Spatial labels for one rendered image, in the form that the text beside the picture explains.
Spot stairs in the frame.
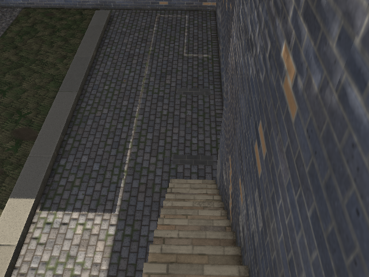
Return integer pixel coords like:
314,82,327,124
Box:
142,179,249,277

